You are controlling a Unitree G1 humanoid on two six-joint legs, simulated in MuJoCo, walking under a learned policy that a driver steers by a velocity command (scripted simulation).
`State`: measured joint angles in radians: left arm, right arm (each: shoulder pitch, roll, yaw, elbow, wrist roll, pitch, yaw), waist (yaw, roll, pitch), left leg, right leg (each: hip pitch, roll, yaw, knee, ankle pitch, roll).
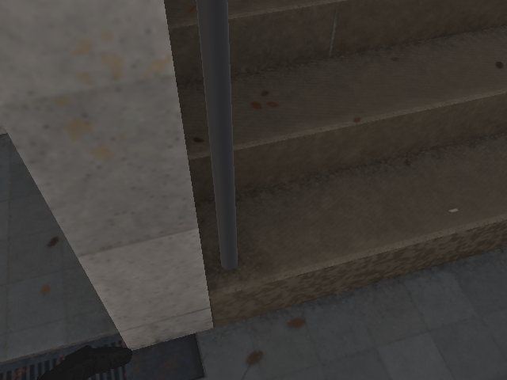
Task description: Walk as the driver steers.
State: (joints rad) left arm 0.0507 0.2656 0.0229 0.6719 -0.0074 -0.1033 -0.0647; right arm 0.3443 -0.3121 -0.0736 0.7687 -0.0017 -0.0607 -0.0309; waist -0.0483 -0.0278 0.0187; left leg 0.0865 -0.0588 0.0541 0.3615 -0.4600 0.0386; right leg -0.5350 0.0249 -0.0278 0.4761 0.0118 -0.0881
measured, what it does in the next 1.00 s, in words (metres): walks ahead, turning right: left foot, then right foot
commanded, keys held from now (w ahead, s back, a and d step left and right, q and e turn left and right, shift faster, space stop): w+e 0.38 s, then e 0.48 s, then w+e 0.06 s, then w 0.08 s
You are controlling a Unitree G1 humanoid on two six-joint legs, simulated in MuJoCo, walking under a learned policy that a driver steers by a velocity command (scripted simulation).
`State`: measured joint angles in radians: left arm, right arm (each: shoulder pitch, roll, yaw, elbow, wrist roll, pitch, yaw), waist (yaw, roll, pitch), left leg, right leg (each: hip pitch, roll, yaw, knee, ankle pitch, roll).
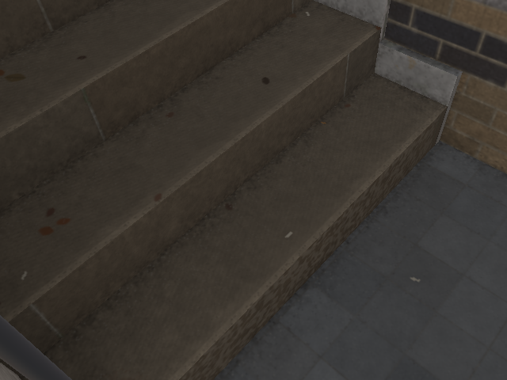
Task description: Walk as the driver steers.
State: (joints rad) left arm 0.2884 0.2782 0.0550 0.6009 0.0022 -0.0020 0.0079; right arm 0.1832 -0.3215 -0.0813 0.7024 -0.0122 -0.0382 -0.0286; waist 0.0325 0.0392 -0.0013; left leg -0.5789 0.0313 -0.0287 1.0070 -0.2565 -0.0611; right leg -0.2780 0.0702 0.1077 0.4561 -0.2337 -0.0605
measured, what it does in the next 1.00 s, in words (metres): walks ahead, turning left: left foot, then right foot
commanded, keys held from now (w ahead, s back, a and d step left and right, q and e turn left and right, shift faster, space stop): w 0.12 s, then w+q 0.88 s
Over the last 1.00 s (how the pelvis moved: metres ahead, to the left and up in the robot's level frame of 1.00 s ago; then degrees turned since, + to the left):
0.16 -0.10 0.02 -35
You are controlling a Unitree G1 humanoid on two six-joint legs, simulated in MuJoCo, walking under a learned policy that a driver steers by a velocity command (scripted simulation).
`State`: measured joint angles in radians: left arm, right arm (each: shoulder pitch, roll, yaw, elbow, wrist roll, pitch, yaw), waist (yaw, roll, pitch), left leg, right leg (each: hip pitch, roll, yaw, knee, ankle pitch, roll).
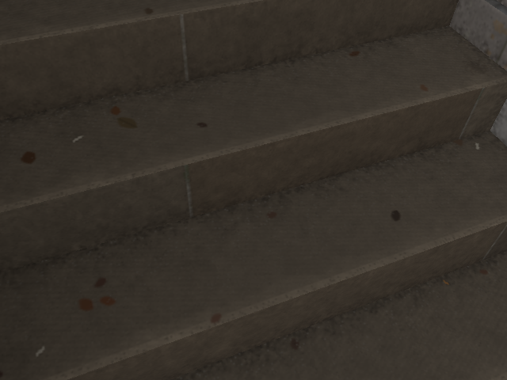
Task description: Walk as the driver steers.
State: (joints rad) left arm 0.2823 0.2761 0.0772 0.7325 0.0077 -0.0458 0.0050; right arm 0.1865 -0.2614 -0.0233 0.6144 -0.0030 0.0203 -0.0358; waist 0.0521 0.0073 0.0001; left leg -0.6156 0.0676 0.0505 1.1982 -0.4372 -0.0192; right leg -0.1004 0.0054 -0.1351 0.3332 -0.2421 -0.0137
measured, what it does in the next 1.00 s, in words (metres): climbs, turning left: left foot, then right foot 0.18 m higher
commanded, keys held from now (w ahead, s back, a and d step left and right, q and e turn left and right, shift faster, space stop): w+q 0.44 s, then w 0.44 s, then w+e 0.12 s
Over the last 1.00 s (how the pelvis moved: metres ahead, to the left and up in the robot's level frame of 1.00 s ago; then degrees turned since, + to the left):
0.37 0.01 0.00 23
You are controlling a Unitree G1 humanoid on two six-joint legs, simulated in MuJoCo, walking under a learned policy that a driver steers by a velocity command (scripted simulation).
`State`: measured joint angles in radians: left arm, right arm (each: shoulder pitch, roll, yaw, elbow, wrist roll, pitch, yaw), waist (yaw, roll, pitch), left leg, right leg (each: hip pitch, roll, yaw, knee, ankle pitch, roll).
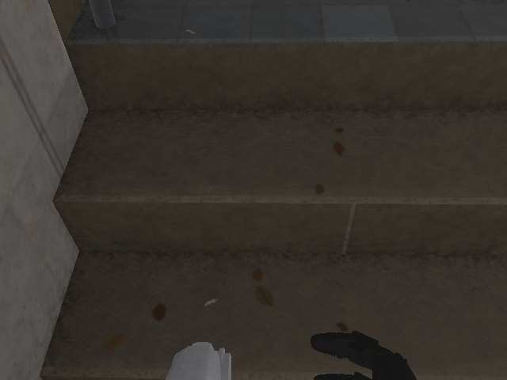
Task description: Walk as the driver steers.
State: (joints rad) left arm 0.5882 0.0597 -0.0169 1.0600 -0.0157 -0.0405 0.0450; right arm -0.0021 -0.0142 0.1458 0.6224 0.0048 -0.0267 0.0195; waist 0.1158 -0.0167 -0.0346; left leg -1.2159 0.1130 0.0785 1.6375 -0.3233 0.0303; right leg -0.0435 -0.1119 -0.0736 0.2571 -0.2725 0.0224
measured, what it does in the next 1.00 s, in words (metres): climbs, turning right: left foot 0.18 m higher, then right foot 0.18 m higher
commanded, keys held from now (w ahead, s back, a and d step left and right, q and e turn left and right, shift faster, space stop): w+e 0.40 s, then e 0.50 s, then no key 0.10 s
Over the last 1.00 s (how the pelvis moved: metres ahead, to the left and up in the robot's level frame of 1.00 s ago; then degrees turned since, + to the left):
0.39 0.09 0.18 21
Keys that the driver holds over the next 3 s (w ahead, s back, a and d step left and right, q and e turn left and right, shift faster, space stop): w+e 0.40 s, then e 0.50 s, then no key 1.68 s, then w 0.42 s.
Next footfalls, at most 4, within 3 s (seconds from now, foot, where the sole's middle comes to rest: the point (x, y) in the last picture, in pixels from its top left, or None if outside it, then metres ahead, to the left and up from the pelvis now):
0.04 left None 0.21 0.14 -0.61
0.62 right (418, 320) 0.53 -0.23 -0.43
1.52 left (261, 208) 0.64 0.10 -0.26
1.84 right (392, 315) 0.53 -0.18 -0.43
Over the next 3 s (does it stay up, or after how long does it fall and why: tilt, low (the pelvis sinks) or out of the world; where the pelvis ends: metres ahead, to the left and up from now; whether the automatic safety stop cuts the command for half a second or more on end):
stays up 0.56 -0.07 0.35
